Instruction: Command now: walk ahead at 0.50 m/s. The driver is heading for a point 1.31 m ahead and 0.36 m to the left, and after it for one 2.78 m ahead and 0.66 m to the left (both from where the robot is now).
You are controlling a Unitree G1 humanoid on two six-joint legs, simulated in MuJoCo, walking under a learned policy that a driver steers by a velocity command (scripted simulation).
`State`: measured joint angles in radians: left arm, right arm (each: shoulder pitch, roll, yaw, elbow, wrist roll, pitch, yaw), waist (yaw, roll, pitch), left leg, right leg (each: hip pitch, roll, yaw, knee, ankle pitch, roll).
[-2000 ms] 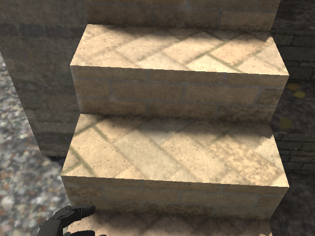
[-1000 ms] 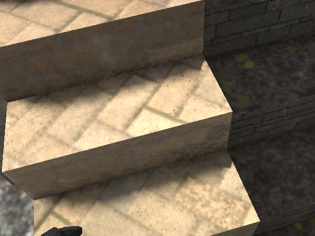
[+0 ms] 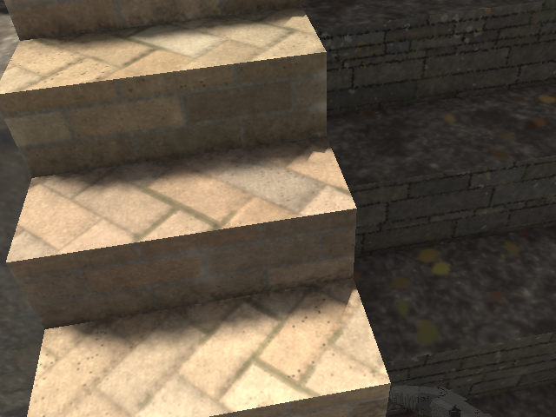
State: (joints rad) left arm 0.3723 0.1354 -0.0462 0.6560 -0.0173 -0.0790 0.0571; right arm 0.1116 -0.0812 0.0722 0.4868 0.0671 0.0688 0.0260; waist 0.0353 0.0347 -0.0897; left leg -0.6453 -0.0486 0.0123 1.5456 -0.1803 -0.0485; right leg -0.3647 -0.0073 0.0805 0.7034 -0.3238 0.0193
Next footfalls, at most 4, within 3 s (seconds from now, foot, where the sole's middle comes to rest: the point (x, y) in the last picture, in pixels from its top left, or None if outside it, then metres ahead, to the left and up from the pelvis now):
0.14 left None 0.07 0.15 -0.76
0.58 right None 0.15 -0.08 -0.55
0.78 right None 0.12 -0.10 -0.76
1.04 left None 0.28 0.18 -0.56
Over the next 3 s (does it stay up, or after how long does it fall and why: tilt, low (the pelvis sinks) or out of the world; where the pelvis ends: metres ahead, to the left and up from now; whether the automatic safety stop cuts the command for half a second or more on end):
stays up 0.29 0.10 0.22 its command is cut before an obstacle after 0.9 s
